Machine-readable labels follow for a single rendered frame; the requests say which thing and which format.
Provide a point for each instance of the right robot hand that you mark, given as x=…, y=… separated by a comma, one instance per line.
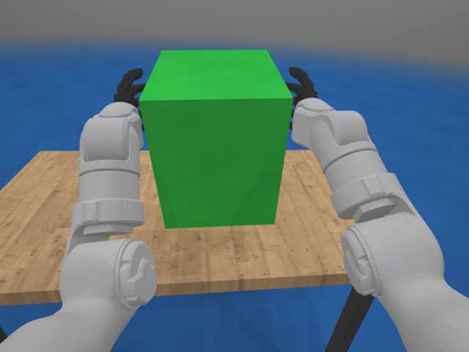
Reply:
x=304, y=91

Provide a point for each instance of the left robot upper arm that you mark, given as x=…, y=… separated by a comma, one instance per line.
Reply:
x=102, y=284

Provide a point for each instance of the carton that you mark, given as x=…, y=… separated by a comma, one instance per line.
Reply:
x=216, y=123

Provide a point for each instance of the robot right forearm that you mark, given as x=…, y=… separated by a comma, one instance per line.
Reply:
x=362, y=188

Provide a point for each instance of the right robot upper arm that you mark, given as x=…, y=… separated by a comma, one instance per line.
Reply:
x=395, y=259

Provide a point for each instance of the left robot hand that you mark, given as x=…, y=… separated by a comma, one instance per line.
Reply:
x=126, y=92

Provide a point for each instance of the table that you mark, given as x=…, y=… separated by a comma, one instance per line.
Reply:
x=302, y=249

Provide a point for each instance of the robot left forearm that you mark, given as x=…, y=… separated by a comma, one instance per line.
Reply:
x=109, y=171

